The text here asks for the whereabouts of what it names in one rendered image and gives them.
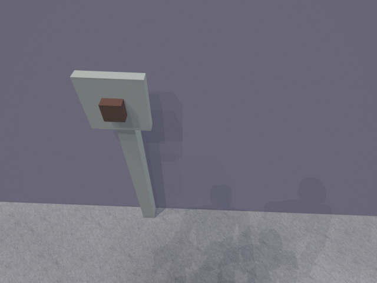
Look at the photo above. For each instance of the button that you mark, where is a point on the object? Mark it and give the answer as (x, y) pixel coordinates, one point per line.
(113, 109)

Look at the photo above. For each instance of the panel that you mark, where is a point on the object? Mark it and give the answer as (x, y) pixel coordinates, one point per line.
(91, 86)

